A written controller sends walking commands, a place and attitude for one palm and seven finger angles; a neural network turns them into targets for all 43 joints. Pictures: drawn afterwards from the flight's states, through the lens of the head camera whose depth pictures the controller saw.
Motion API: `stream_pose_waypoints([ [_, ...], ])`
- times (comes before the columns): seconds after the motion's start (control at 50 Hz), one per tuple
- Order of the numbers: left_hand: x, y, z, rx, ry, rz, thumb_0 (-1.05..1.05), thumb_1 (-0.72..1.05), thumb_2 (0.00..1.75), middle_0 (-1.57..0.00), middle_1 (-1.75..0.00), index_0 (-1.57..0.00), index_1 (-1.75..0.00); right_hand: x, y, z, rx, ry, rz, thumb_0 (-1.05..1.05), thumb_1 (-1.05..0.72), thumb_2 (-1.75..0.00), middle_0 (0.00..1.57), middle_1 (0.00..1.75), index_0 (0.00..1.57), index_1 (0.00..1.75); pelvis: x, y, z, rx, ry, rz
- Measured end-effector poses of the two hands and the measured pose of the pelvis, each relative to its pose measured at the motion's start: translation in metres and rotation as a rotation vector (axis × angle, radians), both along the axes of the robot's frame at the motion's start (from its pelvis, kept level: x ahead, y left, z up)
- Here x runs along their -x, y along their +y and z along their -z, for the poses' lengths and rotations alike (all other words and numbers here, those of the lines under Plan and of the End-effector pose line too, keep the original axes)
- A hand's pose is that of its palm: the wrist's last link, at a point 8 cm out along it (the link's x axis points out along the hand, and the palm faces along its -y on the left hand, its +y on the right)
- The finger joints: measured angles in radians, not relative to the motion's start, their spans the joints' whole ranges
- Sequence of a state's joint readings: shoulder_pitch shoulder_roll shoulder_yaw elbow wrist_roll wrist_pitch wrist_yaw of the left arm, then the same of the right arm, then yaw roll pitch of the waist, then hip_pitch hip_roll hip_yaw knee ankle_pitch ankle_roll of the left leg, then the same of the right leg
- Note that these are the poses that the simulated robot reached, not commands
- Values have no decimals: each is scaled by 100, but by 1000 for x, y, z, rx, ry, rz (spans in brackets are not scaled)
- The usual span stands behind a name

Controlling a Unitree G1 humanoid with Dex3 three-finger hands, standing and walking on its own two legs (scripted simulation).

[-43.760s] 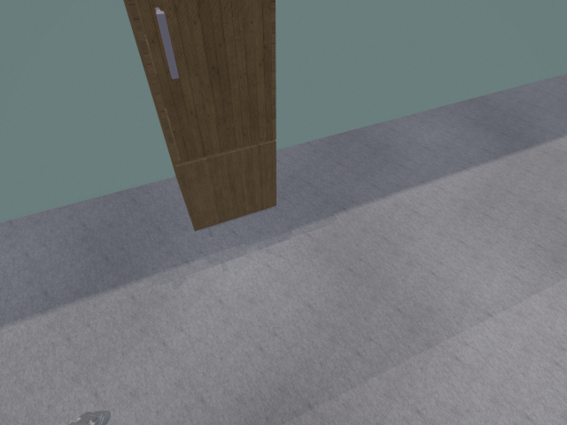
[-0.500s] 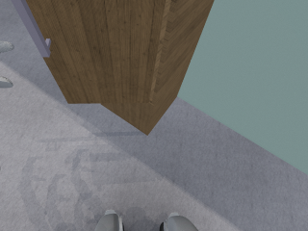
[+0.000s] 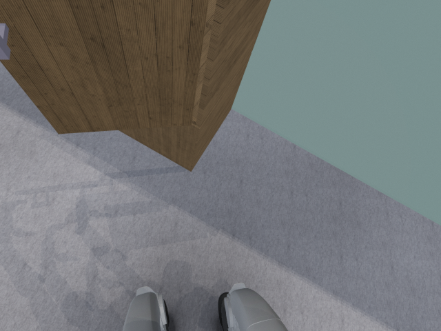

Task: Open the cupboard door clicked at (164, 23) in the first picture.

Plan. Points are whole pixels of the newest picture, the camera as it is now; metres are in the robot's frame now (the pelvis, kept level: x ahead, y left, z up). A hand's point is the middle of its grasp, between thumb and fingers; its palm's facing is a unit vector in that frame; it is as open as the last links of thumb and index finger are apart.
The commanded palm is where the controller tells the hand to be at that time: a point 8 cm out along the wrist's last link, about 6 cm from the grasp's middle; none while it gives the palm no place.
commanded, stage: move the hooked fingers beside the handle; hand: left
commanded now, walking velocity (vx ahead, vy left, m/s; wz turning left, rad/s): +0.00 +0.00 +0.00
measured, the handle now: out of the picture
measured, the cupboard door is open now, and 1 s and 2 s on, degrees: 38 38 38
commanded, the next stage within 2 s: slide the fingers in behind the handle in 0.94 s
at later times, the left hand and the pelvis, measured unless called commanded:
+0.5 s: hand out of the picture +0.52 +0.34 +0.15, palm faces +0.06 -1.00 +0.01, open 14.0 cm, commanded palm +0.52 +0.37 +0.14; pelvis +0.01 +0.00 +0.01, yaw +1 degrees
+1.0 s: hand out of the picture +0.51 +0.35 +0.15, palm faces +0.07 -1.00 +0.01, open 14.0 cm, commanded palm +0.53 +0.38 +0.13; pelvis -0.01 +0.00 -0.01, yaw +0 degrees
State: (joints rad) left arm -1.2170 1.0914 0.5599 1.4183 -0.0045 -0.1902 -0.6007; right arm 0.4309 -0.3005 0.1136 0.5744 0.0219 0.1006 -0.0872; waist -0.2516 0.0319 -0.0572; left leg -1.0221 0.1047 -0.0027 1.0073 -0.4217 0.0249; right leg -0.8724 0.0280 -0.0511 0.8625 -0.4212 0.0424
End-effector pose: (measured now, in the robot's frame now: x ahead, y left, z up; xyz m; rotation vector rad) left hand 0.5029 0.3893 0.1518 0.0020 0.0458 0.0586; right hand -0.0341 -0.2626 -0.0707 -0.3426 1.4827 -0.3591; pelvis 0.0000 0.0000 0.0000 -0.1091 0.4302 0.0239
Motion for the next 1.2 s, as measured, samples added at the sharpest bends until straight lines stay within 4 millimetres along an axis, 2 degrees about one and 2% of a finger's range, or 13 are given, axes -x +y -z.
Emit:
stream_pose_waypoints([
  [0.14, -5, 5, 5, 3, -4, 7, -2, -50, 30, -30, -120, -30, -120, 4, 11, -1, -24, 37, 18, 0, -91, -89, 20, 30, 21, 30, -5, 4, 0, 5, 15, 1],
  [0.26, -3, 7, 5, 14, -9, 3, -2, -50, 30, -30, -120, -30, -120, 0, 15, -4, -37, 30, 16, 0, -91, -89, 20, 30, 21, 30, -8, 6, -3, 7, 8, -3],
  [0.5, 10, 7, -1, 12, -15, -2, -2, -50, 30, -30, -120, -30, -120, -18, 5, -5, -25, -29, -25, 0, -91, -89, 20, 30, 21, 30, -7, 5, -6, 4, -19, -14],
  [0.64, 14, 5, 3, 14, 2, -3, -2, -50, 30, -30, -120, -30, -120, -24, -2, -3, -8, -58, -44, 0, -91, -89, 20, 30, 21, 30, -1, 2, -3, 5, -22, -16],
  [0.8, 15, 8, 5, 13, -19, -10, -2, -50, 30, -30, -120, -30, -120, -14, -3, 1, 0, -44, -36, 0, -91, -89, 20, 30, 20, 30, 4, 0, 2, 11, -11, -11],
  [1.02, 13, 16, 5, 9, -27, -7, -2, -50, 30, -30, -120, -30, -120, 6, 7, 3, -10, 11, -6, 0, -91, -89, 20, 30, 21, 30, 6, 3, 6, 22, 8, -9],
  [1.2, 7, 12, 8, 3, -20, 12, -2, -50, 30, -30, -120, -30, -120, 10, 16, 2, -19, 15, -2, 0, -91, -89, 20, 30, 21, 30, 6, 9, 5, 24, 12, -11],
])
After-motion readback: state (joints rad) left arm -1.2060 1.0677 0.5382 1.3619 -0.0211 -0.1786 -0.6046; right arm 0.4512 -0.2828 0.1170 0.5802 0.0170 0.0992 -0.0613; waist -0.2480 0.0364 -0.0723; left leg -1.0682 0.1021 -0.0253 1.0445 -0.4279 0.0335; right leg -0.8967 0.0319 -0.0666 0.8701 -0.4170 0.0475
